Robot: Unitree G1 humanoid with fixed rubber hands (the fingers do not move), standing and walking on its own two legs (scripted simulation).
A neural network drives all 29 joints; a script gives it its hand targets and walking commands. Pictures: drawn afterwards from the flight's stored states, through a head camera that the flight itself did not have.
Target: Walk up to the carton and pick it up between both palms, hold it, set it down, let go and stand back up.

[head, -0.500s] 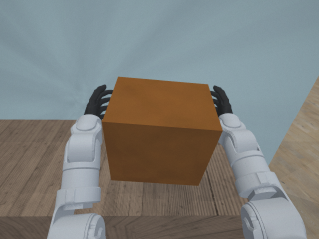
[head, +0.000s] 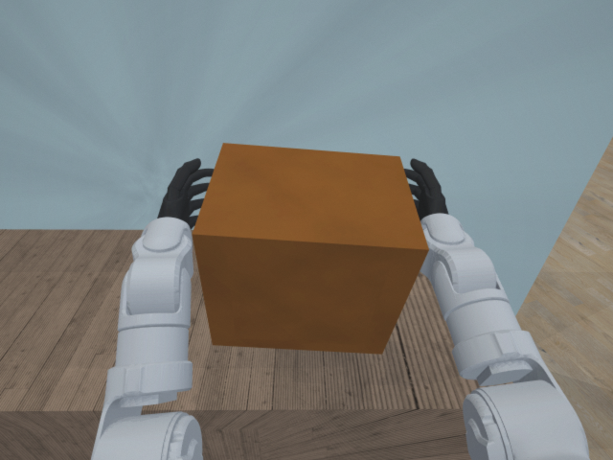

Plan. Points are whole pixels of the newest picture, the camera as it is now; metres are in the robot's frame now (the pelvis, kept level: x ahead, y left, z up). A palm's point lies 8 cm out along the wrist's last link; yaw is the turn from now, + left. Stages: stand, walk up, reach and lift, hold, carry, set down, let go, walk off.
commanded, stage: hold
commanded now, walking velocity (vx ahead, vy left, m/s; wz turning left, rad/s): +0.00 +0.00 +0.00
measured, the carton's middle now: (305, 251) +0.34 +0.01 +0.16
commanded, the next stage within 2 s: set down in 0.36 s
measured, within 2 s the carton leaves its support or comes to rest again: neither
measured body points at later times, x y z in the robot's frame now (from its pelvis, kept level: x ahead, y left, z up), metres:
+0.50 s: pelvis +0.01 +0.00 +0.00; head -0.05 +0.00 +0.45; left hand +0.37 +0.16 +0.21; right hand +0.39 -0.16 +0.20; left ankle +0.04 +0.14 -0.74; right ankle +0.02 -0.10 -0.74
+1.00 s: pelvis +0.01 -0.01 +0.00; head -0.02 -0.01 +0.45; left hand +0.37 +0.15 +0.18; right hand +0.40 -0.17 +0.18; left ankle +0.04 +0.14 -0.74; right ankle +0.02 -0.10 -0.74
